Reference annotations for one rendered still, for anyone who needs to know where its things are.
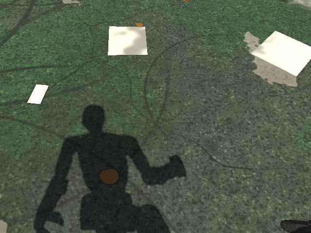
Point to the right robot hand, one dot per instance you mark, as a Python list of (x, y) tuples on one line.
[(296, 226)]

